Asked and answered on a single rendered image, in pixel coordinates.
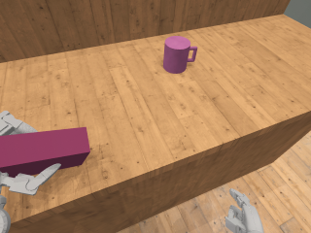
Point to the right robot hand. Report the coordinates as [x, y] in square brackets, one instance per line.
[245, 220]

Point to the robot left forearm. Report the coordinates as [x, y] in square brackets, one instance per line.
[5, 219]

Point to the table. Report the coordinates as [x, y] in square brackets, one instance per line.
[156, 139]

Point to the left robot hand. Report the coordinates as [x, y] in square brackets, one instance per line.
[22, 183]

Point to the sponge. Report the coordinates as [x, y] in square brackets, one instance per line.
[32, 153]

